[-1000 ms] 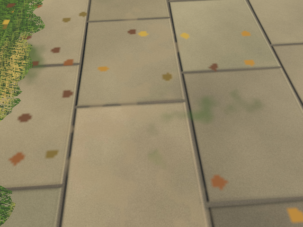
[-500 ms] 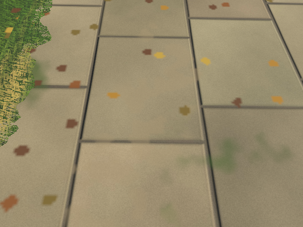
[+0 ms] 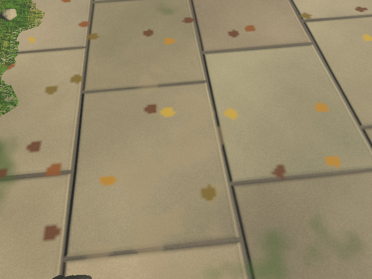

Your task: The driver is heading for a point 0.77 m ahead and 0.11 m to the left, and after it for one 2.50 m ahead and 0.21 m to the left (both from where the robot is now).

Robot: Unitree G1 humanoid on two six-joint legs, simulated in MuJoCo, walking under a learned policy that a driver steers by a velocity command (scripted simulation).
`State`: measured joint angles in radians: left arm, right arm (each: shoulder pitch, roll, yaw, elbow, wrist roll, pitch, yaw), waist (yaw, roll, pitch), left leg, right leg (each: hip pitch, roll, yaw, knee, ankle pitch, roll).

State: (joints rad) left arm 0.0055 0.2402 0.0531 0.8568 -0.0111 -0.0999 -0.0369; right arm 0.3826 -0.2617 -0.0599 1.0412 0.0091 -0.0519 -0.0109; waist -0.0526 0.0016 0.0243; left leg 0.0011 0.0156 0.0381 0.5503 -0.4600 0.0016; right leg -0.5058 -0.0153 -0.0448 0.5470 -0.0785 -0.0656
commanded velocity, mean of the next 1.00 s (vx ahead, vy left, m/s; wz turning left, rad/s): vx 0.50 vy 0.00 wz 0.01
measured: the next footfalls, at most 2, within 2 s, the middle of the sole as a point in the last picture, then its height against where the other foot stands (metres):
left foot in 0.52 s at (153, 277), level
right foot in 1.06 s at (213, 192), level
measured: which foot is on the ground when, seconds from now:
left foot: up 0.00-0.50, down 0.52-1.00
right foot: down 0.00-0.54, up 0.56-1.00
